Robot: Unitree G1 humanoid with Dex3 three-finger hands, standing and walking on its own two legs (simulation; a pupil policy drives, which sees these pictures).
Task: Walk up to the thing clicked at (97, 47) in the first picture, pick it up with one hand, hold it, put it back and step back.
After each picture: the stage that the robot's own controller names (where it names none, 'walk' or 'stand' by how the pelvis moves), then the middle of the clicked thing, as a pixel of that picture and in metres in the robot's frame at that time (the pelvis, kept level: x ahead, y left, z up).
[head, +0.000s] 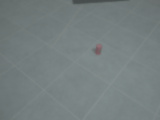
stand; (98, 49) +1.27 -0.18 -0.72
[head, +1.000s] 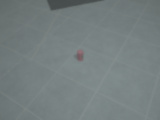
walk; (80, 55) +1.17 +0.10 -0.70
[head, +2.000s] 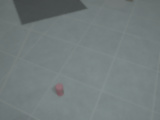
walk; (59, 89) +0.69 +0.23 -0.70
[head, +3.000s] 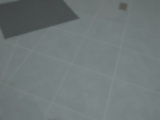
walk; out of the picture +0.39 +0.14 -0.70
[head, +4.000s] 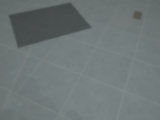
stand; out of the picture +0.32 +0.14 -0.72
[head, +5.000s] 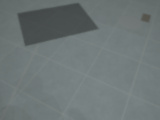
stand; out of the picture +0.32 +0.12 -0.72
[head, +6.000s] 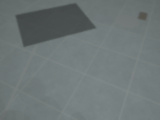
stand; out of the picture +0.35 +0.14 -0.72
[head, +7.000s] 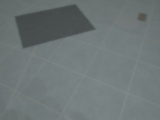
stand; out of the picture +0.33 +0.15 -0.73
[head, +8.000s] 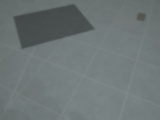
stand; out of the picture +0.33 +0.14 -0.73
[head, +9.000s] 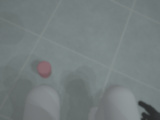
go down; (44, 70) +0.41 +0.15 -0.38
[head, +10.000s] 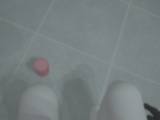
go down; (41, 67) +0.43 +0.15 -0.32
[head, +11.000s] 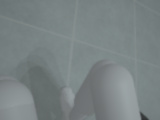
close in; out of the picture +0.43 +0.19 -0.23
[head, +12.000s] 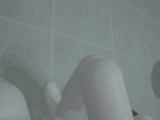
close; out of the picture +0.43 +0.21 -0.23
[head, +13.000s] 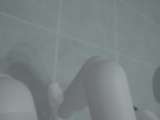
lift; out of the picture +0.40 +0.21 -0.23
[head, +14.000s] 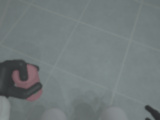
lift; (29, 83) +0.33 +0.18 -0.02
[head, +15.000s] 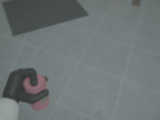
hold; (37, 93) +0.31 +0.16 +0.00
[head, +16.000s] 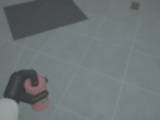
hold; (37, 94) +0.31 +0.16 +0.00
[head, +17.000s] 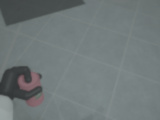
crouch; (32, 89) +0.33 +0.18 -0.04
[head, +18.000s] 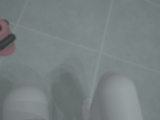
lower; (1, 38) +0.48 +0.20 -0.10
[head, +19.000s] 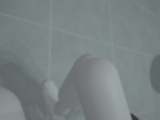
lower; out of the picture +0.45 +0.25 -0.24
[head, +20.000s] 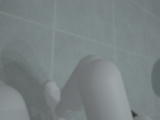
lower; out of the picture +0.44 +0.25 -0.24
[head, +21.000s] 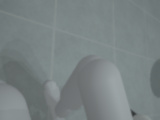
lower; out of the picture +0.44 +0.25 -0.24
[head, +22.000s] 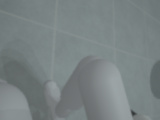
lower; out of the picture +0.44 +0.25 -0.24
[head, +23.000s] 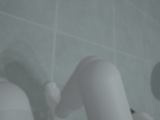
open; out of the picture +0.43 +0.22 -0.24
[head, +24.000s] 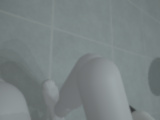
withdraw; out of the picture +0.42 +0.22 -0.24
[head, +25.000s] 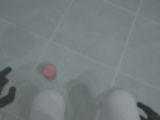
walk; (50, 72) +0.43 +0.15 -0.39
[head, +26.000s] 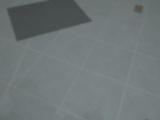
stand; out of the picture +0.35 +0.14 -0.66
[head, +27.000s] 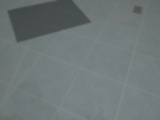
stand; out of the picture +0.36 +0.15 -0.67
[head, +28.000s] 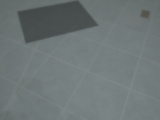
stand; out of the picture +0.36 +0.14 -0.71
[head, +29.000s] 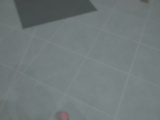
walk; (64, 118) +0.40 +0.11 -0.70
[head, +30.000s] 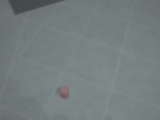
walk; (64, 92) +0.55 +0.12 -0.69
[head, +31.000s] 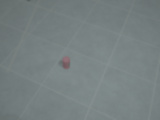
walk; (66, 62) +0.86 +0.15 -0.69
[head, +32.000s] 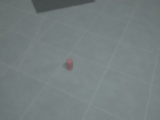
stand; (69, 64) +1.01 +0.15 -0.71
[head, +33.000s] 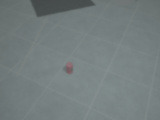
stand; (69, 68) +1.00 +0.14 -0.73
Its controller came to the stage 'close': yes
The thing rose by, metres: 0.72
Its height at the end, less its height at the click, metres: +0.00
